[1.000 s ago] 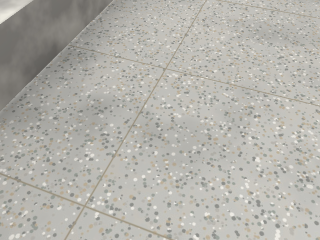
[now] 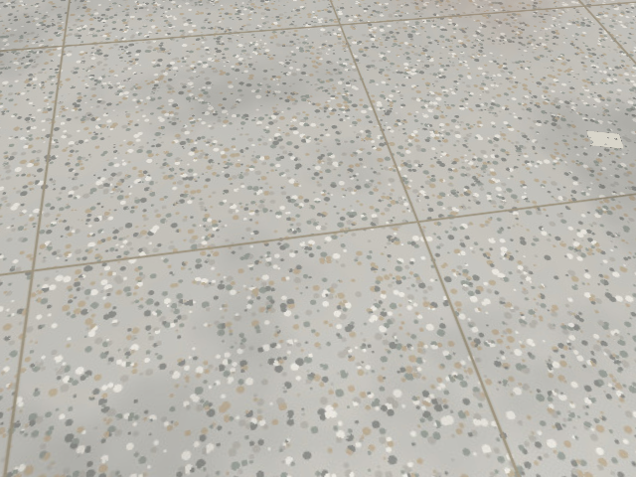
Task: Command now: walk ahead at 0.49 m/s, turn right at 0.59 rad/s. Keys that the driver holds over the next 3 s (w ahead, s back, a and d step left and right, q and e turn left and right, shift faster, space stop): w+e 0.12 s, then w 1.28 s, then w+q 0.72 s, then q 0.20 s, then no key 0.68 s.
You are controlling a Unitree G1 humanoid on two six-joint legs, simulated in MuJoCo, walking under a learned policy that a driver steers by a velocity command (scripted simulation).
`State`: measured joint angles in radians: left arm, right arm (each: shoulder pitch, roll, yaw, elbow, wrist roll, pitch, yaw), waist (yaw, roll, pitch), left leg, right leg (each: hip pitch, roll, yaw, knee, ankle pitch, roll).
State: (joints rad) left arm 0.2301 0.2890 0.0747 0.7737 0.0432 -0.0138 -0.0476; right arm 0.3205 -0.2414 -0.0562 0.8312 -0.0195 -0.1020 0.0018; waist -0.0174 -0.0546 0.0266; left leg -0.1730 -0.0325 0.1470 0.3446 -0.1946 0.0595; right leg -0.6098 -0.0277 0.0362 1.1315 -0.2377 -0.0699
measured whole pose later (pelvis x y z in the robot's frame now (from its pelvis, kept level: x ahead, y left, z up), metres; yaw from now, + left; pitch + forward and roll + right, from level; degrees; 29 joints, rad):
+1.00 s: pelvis +0.56 -0.06 +0.00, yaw -10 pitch +0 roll +0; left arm 0.29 0.24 0.04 0.95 0.03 -0.07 -0.01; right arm 0.27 -0.23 -0.05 0.92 -0.02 -0.07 0.01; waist 0.01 -0.03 0.05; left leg -0.24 -0.05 0.11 0.41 -0.17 0.09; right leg -0.41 -0.02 0.01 1.14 -0.30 -0.08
